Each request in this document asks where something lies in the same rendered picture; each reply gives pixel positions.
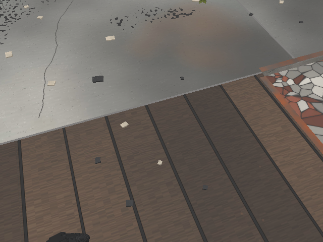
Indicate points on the robot left hand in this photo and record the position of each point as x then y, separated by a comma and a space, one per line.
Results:
69, 237

